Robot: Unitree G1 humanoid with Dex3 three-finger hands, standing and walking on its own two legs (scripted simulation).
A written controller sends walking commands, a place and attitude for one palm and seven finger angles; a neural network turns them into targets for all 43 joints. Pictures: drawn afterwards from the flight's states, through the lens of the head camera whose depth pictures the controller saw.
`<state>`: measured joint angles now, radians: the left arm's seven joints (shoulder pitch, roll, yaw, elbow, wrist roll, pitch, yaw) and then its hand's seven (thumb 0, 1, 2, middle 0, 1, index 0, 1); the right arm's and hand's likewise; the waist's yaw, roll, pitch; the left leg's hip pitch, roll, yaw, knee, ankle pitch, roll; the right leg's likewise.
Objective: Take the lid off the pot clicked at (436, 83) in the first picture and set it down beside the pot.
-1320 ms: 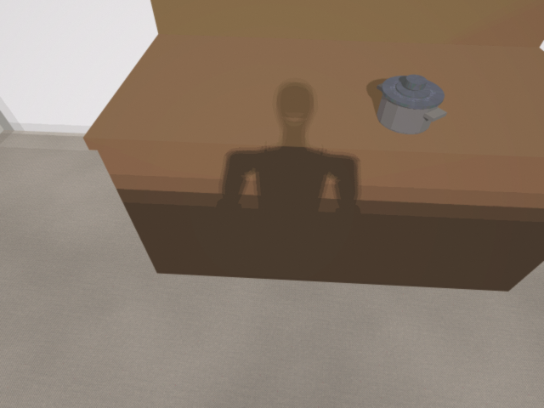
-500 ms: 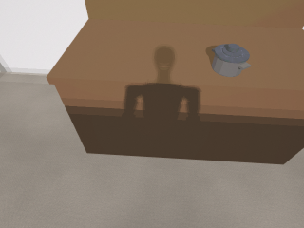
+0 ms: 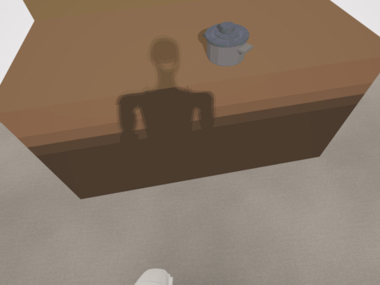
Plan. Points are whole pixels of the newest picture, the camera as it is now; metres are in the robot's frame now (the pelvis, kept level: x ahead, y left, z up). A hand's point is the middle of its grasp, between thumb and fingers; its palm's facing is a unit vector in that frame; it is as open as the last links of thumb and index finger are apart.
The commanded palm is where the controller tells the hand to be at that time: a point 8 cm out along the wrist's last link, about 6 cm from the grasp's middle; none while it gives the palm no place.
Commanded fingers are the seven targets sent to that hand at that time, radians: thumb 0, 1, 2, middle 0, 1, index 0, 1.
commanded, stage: walk to a spot facing it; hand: left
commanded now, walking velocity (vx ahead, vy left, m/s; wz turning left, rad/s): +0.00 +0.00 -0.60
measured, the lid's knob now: (227, 27) +0.90 -0.05 +0.07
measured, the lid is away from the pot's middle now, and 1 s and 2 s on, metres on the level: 0.00 0.00 0.00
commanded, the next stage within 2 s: none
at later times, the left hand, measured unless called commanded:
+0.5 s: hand (87, 283) +0.13 +0.28 -0.18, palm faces -0.20 -0.95 -0.22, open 7.4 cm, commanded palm none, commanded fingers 0.00 0.90 0.90 -0.20 -0.30 -0.20 -0.30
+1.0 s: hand (154, 249) +0.22 +0.13 -0.15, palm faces -0.59 -0.77 -0.25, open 7.4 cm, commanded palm none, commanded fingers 0.00 0.90 0.90 -0.20 -0.30 -0.20 -0.30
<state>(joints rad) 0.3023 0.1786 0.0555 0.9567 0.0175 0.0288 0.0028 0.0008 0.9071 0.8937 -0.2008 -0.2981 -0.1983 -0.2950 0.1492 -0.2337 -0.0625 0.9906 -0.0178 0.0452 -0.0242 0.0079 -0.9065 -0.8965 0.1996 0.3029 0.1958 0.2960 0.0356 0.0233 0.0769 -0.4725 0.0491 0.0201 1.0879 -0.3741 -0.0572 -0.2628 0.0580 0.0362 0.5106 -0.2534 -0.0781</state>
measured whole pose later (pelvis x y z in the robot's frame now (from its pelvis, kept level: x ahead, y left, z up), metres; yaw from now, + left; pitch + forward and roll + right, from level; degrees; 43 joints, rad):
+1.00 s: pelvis +0.00 +0.05 -0.01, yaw -36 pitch +0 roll +0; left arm 0.13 0.19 0.05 0.87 0.01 0.03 -0.01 0.00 0.91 0.89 -0.20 -0.30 -0.20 -0.29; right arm 0.32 -0.25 -0.06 0.98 -0.02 0.06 -0.03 0.01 -0.91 -0.90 0.20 0.30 0.20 0.30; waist -0.05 0.06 0.08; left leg -0.39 0.12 0.11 1.03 -0.49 -0.06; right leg -0.29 0.02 -0.05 0.59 -0.30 -0.05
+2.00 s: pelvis +0.17 -0.13 -0.03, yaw -72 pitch +0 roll +0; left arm 0.08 0.20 0.07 0.90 0.03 -0.02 -0.05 0.00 0.91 0.89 -0.20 -0.30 -0.19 -0.29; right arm 0.54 -0.13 -0.02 1.08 -0.01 -0.03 -0.02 0.01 -0.90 -0.90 0.20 0.30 0.20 0.30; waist -0.04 -0.03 0.11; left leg -0.04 0.13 0.30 0.93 -0.50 -0.04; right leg -0.46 0.03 -0.18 0.66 -0.20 -0.15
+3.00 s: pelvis +0.28 -0.39 -0.01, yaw -107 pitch +0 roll +1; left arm 0.12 0.24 0.09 0.87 0.03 0.05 -0.03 0.00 0.91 0.89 -0.19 -0.30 -0.19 -0.29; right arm 0.32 -0.23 -0.07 0.95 -0.03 0.01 -0.02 0.00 -0.91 -0.90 0.20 0.30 0.20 0.30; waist -0.05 0.01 0.09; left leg -0.17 0.19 0.39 0.62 -0.40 -0.04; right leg -0.38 -0.06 -0.11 0.66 -0.28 0.04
